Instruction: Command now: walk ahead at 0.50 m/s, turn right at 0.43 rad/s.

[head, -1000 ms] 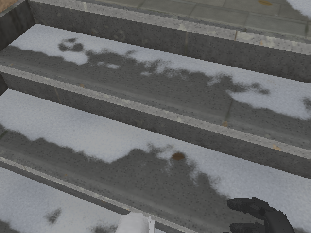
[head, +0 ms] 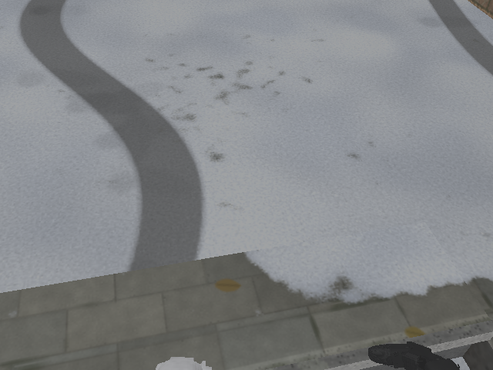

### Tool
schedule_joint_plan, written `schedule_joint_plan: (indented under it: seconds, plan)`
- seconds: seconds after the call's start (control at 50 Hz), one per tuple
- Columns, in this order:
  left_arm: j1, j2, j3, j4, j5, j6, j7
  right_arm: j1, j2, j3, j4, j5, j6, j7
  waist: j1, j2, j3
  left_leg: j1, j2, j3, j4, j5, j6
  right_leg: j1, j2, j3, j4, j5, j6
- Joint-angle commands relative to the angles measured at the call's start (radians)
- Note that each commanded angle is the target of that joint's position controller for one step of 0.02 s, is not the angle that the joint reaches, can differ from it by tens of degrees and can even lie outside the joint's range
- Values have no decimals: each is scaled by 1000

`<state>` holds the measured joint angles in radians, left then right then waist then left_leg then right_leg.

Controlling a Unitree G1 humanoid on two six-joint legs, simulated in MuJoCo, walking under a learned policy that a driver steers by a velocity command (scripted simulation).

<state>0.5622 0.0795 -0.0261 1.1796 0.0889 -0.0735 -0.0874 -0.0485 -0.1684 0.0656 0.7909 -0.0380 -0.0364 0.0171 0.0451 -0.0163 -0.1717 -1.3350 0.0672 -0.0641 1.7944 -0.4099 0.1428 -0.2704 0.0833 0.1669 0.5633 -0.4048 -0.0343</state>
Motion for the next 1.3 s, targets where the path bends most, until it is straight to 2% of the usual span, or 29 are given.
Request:
schedule_joint_plan:
  seconds: [0.02,0.06,0.08,0.1,0.12,0.16,0.2,0.26,0.36,0.42,0.52,0.58,0.64,0.7,0.72,0.74,0.76,0.78,0.82,0.88,0.92,1.02,1.14,1.2,1.22,1.24,1.26,1.28,1.3]
  plan:
    - [-254,279,49,-198,-86,-53,-19,-160,2,16,-161,12,8,22,-136,-123,95,812,-47,205,-235,-37,-128,-643,-234,185,-453,429,-251]
    - [-255,349,85,-226,-124,-82,-28,61,-155,-43,-57,5,0,38,-182,-91,5,743,-158,240,-572,4,-91,-129,-241,90,-203,1330,-229]
    - [-159,270,89,-191,-75,-90,-35,241,-240,-73,22,-1,-13,36,-145,27,-128,943,-83,16,-677,371,13,-100,-156,28,123,1358,-155]
    - [-4,152,66,-164,-6,-79,-54,437,-260,-82,62,-6,-16,30,-172,266,-322,1367,96,-543,-1018,164,207,-486,-26,63,394,830,-125]
    - [-123,139,84,-155,-18,-48,-59,605,-317,-99,107,-35,-1,18,-280,401,-195,1346,205,-1042,-1376,-377,229,-732,111,194,895,295,-102]
    - [-252,109,74,-159,-73,-34,-19,443,-279,-101,155,0,-33,10,-158,319,102,1029,170,-800,-1367,-548,123,-937,43,166,1282,503,-151]
    - [-288,99,49,-166,-64,-26,4,287,-70,-66,200,-6,-21,1,-55,12,74,887,176,-578,-1311,-252,82,-882,-7,140,1342,561,-196]
    - [-339,89,25,-189,-55,1,7,219,57,-33,260,-14,-34,-7,21,-24,91,860,116,-310,-1372,-54,18,-978,-48,108,1363,523,-220]
    - [-490,103,6,-262,-59,17,-13,450,-7,-40,335,-83,-59,21,-43,94,115,974,75,-104,-1470,101,6,-1139,-56,-35,1527,476,-226]
    - [-585,85,-22,-323,-72,19,12,572,12,-26,375,-109,-52,30,-75,32,154,1179,123,-120,-1490,80,19,-1387,-64,-11,1568,433,-270]
    - [-858,97,-38,-458,-58,51,17,816,39,1,449,-106,-61,36,-155,76,184,1308,167,-107,-1609,278,53,-1424,-176,-199,1233,500,-207]
    - [-1006,33,-47,-529,-23,103,3,796,68,17,439,-55,-58,77,-127,169,177,1153,192,10,-1735,601,69,-1055,-201,-352,1029,280,-189]
    - [-944,79,-16,-525,-33,100,-27,728,-97,-4,385,-13,-104,81,-32,209,105,1183,188,119,-1655,1428,70,-650,-70,-440,872,89,-158]
    - [-679,90,4,-451,-51,60,-16,683,-253,-84,367,-29,-94,71,57,275,-1,1406,225,127,-1390,1991,-1,-368,-23,-357,611,92,-170]
    - [-503,145,8,-402,-85,58,-2,763,-159,-75,362,-77,-104,86,42,121,-218,1083,170,27,-1182,1866,-31,102,-95,-96,590,243,-260]
    - [-272,223,36,-332,-61,66,13,703,-91,-65,312,-86,-98,98,132,-32,-260,828,35,-24,-931,1344,-11,335,-174,212,276,50,-305]
    - [-58,267,55,-229,-26,58,21,602,-2,-69,314,-49,-78,116,176,-229,-221,637,-170,-91,-310,364,-41,309,-333,578,-54,-33,-409]
    - [-90,275,72,-211,-9,18,38,575,-22,-86,310,-10,-78,120,136,-79,-62,488,-127,-244,44,443,-17,108,-335,640,-114,-227,-332]
    - [-269,164,56,-172,-54,-19,38,415,-29,-83,225,-14,-101,81,37,23,53,341,-128,-213,270,332,7,-38,-345,481,-68,38,-345]
    - [-441,-8,9,-163,-33,-32,26,328,31,-54,159,-31,-54,45,-129,120,77,314,-28,-170,96,393,65,-176,-304,164,-140,202,-225]
    - [-539,12,20,-209,-57,-60,38,320,19,-64,159,-32,-40,43,-188,21,136,393,2,-95,-27,249,41,-283,-247,-34,-246,240,-192]
    - [-374,154,47,-241,-10,-73,46,70,-59,-78,61,-24,-71,53,-64,-12,67,603,61,37,-676,462,-99,-191,-168,-233,-304,569,-161]
    - [-173,224,86,-171,-55,-82,7,-83,-75,-98,-17,-17,-28,36,-18,-67,188,656,1,81,-1169,427,-111,216,-335,-120,-301,653,-197]
    - [-200,232,103,-169,-72,-61,29,-25,-144,-140,-8,13,-62,6,-63,-36,112,888,-59,131,-1340,459,-32,323,-303,-153,-150,854,-121]
    - [-164,188,97,-179,-56,-57,41,87,-182,-159,17,12,-80,-7,-69,9,-34,1167,-28,89,-1252,588,37,255,-231,-200,9,785,-59]
    - [25,58,59,-174,-42,-62,63,218,-213,-157,45,5,-82,-6,-30,204,-292,1650,161,-123,-1211,734,224,-21,-131,-213,236,376,11]
    - [-51,78,51,-210,-31,-68,42,482,-197,-156,121,2,-72,-12,-166,334,-300,1861,302,-512,-1442,383,304,-331,20,-187,432,-154,52]
    - [-270,165,90,-247,-44,-50,29,563,-208,-178,185,-16,-74,-25,-238,228,-73,1742,239,-506,-1541,63,152,-537,-31,-95,602,-117,5]
    - [-313,184,102,-241,-55,-49,36,468,-222,-186,175,-4,-78,-32,-196,173,68,1543,215,-414,-1559,6,94,-567,-81,-81,688,-13,-28]
